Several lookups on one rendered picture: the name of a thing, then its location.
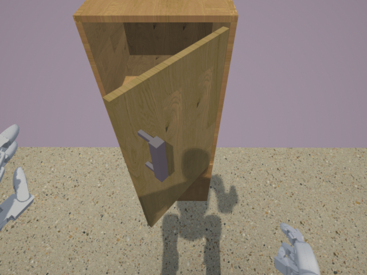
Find handle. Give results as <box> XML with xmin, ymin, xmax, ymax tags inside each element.
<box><xmin>137</xmin><ymin>129</ymin><xmax>169</xmax><ymax>182</ymax></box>

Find right robot hand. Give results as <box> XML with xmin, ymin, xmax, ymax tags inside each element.
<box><xmin>274</xmin><ymin>223</ymin><xmax>320</xmax><ymax>275</ymax></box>

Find left robot hand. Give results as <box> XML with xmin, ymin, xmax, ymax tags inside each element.
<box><xmin>0</xmin><ymin>124</ymin><xmax>34</xmax><ymax>231</ymax></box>

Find cupboard door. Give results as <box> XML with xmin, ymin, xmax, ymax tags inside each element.
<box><xmin>103</xmin><ymin>26</ymin><xmax>229</xmax><ymax>227</ymax></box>

